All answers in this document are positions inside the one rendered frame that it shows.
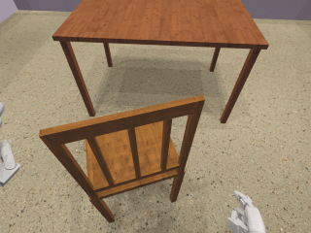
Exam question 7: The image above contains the right robot hand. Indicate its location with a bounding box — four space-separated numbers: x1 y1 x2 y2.
227 190 266 233

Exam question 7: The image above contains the left robot hand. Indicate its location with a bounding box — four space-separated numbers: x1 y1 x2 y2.
0 102 20 187

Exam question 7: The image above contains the table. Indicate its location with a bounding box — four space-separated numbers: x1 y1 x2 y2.
52 0 269 124

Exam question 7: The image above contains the chair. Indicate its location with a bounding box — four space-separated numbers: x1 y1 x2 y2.
39 95 205 223

